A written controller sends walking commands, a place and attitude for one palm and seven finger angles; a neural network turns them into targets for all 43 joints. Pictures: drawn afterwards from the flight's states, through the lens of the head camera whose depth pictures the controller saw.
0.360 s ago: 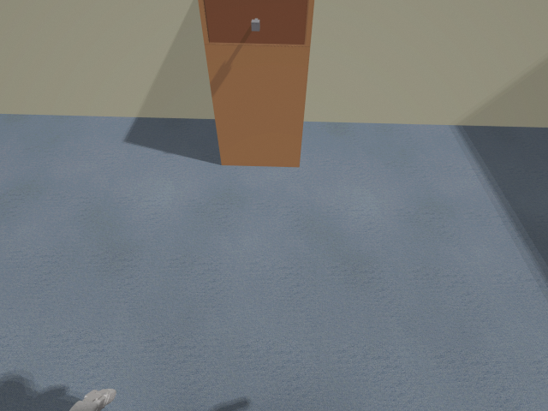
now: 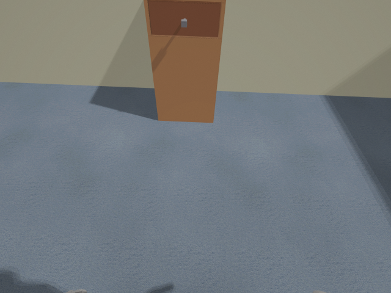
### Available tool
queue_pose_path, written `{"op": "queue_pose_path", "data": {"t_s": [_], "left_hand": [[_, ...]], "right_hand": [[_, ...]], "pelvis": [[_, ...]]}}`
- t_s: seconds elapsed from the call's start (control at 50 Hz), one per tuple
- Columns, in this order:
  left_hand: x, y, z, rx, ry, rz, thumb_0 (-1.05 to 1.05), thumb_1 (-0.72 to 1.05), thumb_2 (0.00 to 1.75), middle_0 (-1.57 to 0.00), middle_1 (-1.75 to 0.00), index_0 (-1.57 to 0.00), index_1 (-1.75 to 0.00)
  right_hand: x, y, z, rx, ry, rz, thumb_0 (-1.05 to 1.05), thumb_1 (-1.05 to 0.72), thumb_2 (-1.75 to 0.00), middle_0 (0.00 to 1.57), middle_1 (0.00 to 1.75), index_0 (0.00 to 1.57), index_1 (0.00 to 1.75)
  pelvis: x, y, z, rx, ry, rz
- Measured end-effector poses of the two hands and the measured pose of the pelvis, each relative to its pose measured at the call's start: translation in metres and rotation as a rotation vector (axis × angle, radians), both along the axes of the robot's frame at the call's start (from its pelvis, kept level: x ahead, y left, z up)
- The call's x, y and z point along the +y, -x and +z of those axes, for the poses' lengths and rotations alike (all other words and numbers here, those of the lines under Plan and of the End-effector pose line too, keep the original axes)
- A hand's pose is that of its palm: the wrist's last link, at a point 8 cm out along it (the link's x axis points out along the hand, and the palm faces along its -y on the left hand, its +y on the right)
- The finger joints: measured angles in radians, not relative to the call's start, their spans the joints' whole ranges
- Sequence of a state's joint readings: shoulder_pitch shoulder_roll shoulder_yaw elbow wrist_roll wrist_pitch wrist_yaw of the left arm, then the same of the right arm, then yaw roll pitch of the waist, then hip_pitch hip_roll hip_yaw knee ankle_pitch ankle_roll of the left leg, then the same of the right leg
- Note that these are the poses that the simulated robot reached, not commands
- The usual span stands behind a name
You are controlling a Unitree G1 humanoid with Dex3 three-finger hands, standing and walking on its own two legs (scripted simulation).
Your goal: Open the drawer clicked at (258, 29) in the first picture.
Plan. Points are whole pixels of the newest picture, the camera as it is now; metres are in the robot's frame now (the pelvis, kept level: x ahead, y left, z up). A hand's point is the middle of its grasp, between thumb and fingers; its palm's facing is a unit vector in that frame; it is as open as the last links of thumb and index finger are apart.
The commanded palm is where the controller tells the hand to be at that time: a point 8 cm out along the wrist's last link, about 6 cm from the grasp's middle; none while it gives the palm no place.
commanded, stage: stand and wait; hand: left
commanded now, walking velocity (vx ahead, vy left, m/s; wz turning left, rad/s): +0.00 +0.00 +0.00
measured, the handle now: (184, 22) +1.42 +0.15 -0.01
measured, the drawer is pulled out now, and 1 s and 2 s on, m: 0.00 0.00 0.00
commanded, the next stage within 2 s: look at it before walking up in 0.46 s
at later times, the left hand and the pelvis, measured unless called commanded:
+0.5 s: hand out of the picture +0.06 +0.24 -0.15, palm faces -0.03 -0.94 -0.33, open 7.4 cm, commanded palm none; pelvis -0.02 +0.00 +0.00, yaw +0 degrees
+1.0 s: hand out of the picture +0.05 +0.24 -0.15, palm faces -0.03 -0.95 -0.32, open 7.4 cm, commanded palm none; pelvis -0.02 +0.00 +0.01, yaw +0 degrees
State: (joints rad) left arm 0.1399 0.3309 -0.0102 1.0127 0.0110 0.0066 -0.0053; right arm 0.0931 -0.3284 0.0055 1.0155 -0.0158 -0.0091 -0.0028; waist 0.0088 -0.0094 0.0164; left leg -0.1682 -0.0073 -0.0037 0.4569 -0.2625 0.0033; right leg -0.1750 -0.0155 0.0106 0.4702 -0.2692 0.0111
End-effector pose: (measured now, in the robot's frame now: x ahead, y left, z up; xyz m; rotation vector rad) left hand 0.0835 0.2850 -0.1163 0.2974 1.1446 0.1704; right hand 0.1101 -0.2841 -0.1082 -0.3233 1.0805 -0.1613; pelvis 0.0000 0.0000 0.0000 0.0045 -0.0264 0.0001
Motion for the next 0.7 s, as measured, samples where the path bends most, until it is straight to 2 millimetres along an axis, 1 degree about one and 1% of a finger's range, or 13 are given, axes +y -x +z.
{"op": "queue_pose_path", "data": {"t_s": [0.18,0.32,0.44,0.7], "left_hand": [[0.005,0.024,-0.001,0.061,-0.012,0.017,0.0,0.9,0.9,-0.2,-0.3,-0.2,-0.3],[0.006,0.031,0.0,0.071,-0.018,0.017,0.0,0.9,0.9,-0.2,-0.3,-0.2,-0.3],[0.004,0.031,0.002,0.059,-0.017,0.011,0.0,0.9,0.9,-0.2,-0.3,-0.2,-0.3],[0.0,0.033,0.001,0.06,-0.01,0.004,0.0,0.9,0.9,-0.2,-0.3,-0.2,-0.3]], "right_hand": [[-0.011,0.034,-0.004,0.084,0.013,-0.031,0.0,-0.9,-0.9,0.2,0.3,0.21,0.3],[-0.013,0.053,-0.007,0.118,0.01,-0.049,0.01,-0.9,-0.9,0.2,0.3,0.21,0.3],[-0.012,0.06,-0.008,0.122,0.002,-0.054,0.01,-0.9,-0.9,0.2,0.3,0.21,0.3],[-0.011,0.067,-0.008,0.131,-0.004,-0.057,0.0,-0.9,-0.9,0.2,0.3,0.21,0.3]], "pelvis": [[-0.002,0.007,0.002,-0.004,0.001,-0.001],[-0.003,0.013,0.003,-0.01,0.001,-0.002],[-0.003,0.017,0.004,-0.013,0.001,-0.004],[-0.004,0.021,0.005,-0.006,0.001,-0.005]]}}
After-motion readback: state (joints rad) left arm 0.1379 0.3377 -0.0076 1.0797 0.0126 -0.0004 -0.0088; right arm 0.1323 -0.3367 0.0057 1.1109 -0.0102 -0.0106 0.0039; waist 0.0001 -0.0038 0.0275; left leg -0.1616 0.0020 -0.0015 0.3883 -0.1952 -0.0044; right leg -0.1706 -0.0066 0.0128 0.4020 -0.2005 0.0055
